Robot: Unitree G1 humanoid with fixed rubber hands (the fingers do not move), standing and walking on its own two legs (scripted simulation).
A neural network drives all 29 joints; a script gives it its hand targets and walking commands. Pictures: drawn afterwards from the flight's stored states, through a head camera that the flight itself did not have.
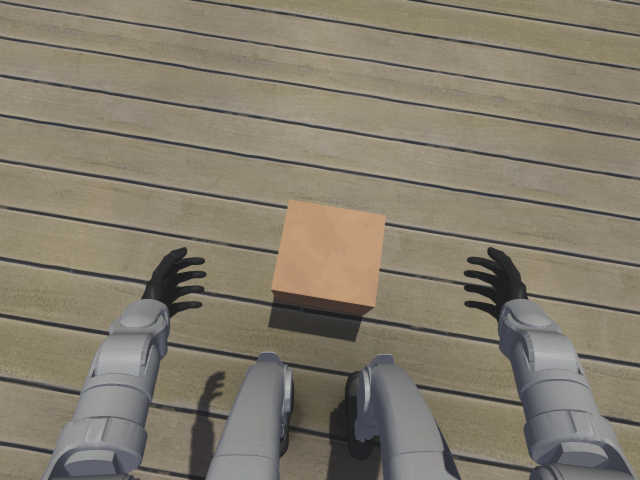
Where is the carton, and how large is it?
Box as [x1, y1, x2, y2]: [271, 200, 385, 315]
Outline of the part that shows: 289,200 271,290 278,301 362,315 374,306 385,215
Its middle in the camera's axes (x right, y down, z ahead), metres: +0.02 +0.06 +1.01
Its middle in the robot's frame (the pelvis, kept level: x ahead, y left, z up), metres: +0.48 -0.02 -0.58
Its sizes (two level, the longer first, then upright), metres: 0.239 0.224 0.199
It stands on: the floor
